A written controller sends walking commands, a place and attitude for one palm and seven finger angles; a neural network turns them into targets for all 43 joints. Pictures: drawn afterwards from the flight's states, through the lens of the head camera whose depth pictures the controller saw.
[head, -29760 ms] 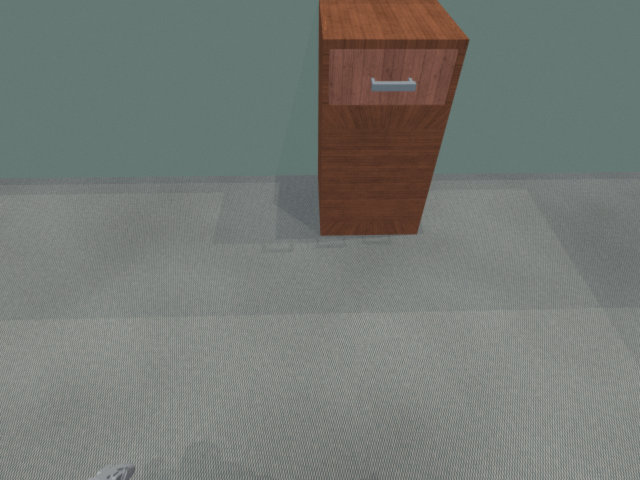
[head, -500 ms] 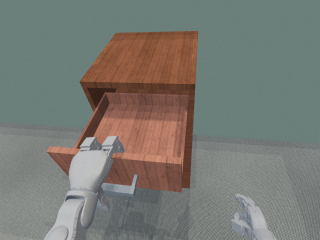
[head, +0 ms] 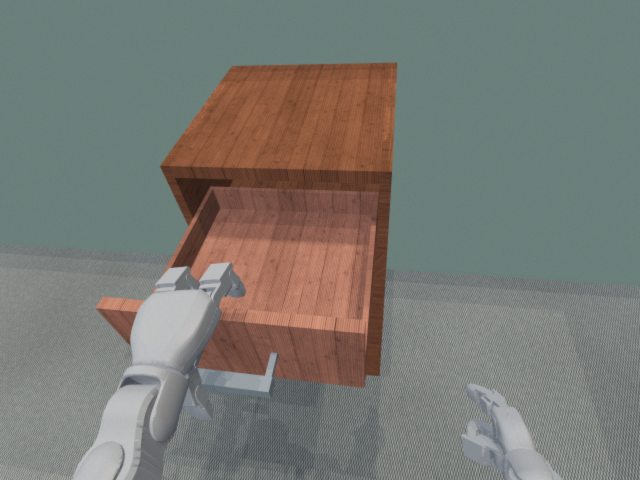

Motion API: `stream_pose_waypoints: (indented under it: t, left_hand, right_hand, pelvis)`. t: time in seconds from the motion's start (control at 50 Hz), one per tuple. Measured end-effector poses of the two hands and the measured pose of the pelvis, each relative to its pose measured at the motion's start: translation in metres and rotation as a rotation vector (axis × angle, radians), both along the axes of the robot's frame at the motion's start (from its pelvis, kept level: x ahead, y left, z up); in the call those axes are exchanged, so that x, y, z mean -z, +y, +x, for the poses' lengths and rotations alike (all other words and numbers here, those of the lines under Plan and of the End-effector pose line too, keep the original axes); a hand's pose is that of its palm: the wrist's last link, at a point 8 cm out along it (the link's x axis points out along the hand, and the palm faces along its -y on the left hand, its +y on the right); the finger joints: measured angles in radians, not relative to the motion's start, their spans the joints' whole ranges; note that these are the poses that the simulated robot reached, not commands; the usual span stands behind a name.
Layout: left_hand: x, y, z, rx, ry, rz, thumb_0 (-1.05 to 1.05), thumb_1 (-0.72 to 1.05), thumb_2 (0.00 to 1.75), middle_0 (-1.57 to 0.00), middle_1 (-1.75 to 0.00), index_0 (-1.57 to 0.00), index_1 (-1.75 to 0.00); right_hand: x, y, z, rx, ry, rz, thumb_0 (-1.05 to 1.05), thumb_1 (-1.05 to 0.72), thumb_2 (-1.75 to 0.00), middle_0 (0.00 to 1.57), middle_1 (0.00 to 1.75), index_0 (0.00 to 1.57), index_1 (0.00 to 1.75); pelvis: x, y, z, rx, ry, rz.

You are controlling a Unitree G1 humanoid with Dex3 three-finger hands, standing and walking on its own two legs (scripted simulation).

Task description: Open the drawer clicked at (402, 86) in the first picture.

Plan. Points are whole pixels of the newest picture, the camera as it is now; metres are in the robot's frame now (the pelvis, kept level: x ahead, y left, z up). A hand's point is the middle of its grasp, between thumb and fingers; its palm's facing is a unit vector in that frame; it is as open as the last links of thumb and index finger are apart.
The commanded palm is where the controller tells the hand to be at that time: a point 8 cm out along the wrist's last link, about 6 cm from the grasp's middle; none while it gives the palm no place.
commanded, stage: draw the hand back to the body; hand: left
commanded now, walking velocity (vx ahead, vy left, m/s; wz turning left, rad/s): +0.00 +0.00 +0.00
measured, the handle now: (231, 368) +0.27 +0.20 -0.06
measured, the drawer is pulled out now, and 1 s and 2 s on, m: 0.30 0.30 0.30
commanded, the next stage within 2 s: step back with the hand held close in 1.54 s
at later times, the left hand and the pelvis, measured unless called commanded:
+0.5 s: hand (143, 355) +0.21 +0.24 +0.10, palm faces +0.07 -0.13 -0.99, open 13.8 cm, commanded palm +0.17 +0.24 +0.16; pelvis +0.00 +0.01 +0.00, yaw +0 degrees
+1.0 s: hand (120, 327) +0.21 +0.24 +0.15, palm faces +0.37 -0.86 -0.36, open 11.6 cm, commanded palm +0.15 +0.28 +0.17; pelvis +0.02 +0.01 +0.00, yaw +1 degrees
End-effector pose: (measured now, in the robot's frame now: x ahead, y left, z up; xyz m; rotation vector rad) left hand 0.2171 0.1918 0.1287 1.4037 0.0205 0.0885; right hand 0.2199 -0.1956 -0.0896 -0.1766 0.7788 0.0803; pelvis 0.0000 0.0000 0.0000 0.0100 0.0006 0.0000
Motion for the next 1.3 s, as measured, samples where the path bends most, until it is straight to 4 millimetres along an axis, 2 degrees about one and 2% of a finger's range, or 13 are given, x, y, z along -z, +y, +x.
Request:
stream_pose_waypoints:
  t: [0.18, 0.28, 0.38, 0.56, 0.62, 0.66, 0.7, 0.76, 0.9, 1.1, 1.3]
  left_hand:
    - [-0.018, 0.022, -0.013, -0.042, -0.057, 0.032, 0.00, -0.49, 0.30, -0.32, -1.20, -0.32, -1.20]
    - [-0.016, 0.036, -0.020, -0.089, -0.014, 0.028, 0.00, -0.49, 0.30, -0.32, -1.20, -0.32, -1.20]
    - [-0.013, 0.040, -0.025, -0.071, 0.018, 0.021, 0.00, -0.49, 0.30, -0.32, -1.20, -0.32, -1.20]
    - [-0.023, 0.057, -0.038, -0.067, -0.021, 0.039, 0.00, -0.49, 0.30, -0.32, -1.20, -0.32, -1.20]
    - [-0.020, 0.063, -0.042, -0.094, -0.100, -0.506, 0.00, -0.48, 0.31, -0.32, -1.20, -0.32, -1.20]
    - [-0.014, 0.062, -0.045, -0.103, -0.153, -0.760, 0.00, -0.46, 0.31, -0.32, -1.18, -0.32, -1.18]
    - [-0.013, 0.061, -0.047, -0.099, -0.207, -0.906, 0.00, -0.43, 0.33, -0.31, -1.16, -0.31, -1.16]
    - [-0.020, 0.064, -0.048, -0.084, -0.288, -1.000, 0.00, -0.36, 0.36, -0.31, -1.12, -0.31, -1.12]
    - [-0.040, 0.080, -0.047, -0.079, -0.381, -0.984, 0.00, -0.16, 0.45, -0.29, -0.98, -0.29, -0.99]
    - [-0.036, 0.088, -0.052, -0.131, -0.330, -0.949, 0.00, 0.18, 0.59, -0.26, -0.77, -0.26, -0.77]
    - [-0.049, 0.100, -0.065, -0.176, -0.391, -0.893, 0.01, 0.53, 0.74, -0.24, -0.54, -0.24, -0.54]
  right_hand:
    - [0.000, 0.001, -0.002, 0.016, -0.008, 0.008, 0.01, -0.91, -0.90, 0.20, 0.30, 0.20, 0.29]
    - [-0.001, 0.001, -0.002, 0.009, -0.008, -0.007, 0.01, -0.91, -0.90, 0.20, 0.30, 0.20, 0.30]
    - [-0.005, 0.001, -0.001, 0.005, -0.019, -0.033, 0.01, -0.91, -0.90, 0.20, 0.30, 0.20, 0.30]
    - [-0.009, 0.002, -0.003, 0.014, -0.032, -0.052, 0.01, -0.91, -0.90, 0.20, 0.30, 0.20, 0.30]
    - [-0.015, 0.005, -0.006, 0.040, -0.093, -0.042, 0.01, -0.91, -0.90, 0.20, 0.30, 0.20, 0.30]
    - [-0.021, 0.008, -0.010, 0.052, -0.132, -0.051, 0.01, -0.91, -0.90, 0.20, 0.30, 0.20, 0.30]
    - [-0.025, 0.009, -0.014, 0.054, -0.158, -0.069, 0.01, -0.91, -0.90, 0.20, 0.30, 0.20, 0.30]
    - [-0.028, 0.010, -0.019, 0.047, -0.175, -0.089, 0.01, -0.91, -0.90, 0.20, 0.30, 0.20, 0.30]
    - [-0.020, 0.006, -0.024, 0.048, -0.153, -0.090, 0.01, -0.90, -0.90, 0.20, 0.30, 0.20, 0.30]
    - [-0.017, -0.003, -0.017, 0.081, -0.141, -0.091, 0.01, -0.90, -0.90, 0.20, 0.30, 0.20, 0.30]
    - [-0.021, -0.001, -0.002, 0.082, -0.180, -0.071, 0.01, -0.90, -0.90, 0.20, 0.30, 0.20, 0.30]
  pelvis:
    - [0.000, 0.001, 0.002, 0.001, -0.003, -0.002]
    - [-0.001, 0.002, -0.002, -0.005, -0.010, -0.002]
    - [-0.001, 0.004, -0.004, -0.009, -0.013, -0.004]
    - [-0.002, 0.008, -0.005, -0.007, -0.016, -0.009]
    - [-0.001, 0.009, -0.005, -0.013, -0.042, -0.011]
    - [-0.002, 0.009, -0.003, -0.014, -0.055, -0.012]
    - [-0.002, 0.008, 0.001, -0.018, -0.063, -0.013]
    - [-0.003, 0.007, 0.007, -0.025, -0.072, -0.016]
    - [-0.003, 0.010, 0.015, -0.029, -0.068, -0.019]
    - [-0.004, 0.010, 0.021, -0.026, -0.041, -0.019]
    - [-0.003, 0.008, 0.023, -0.036, -0.038, -0.019]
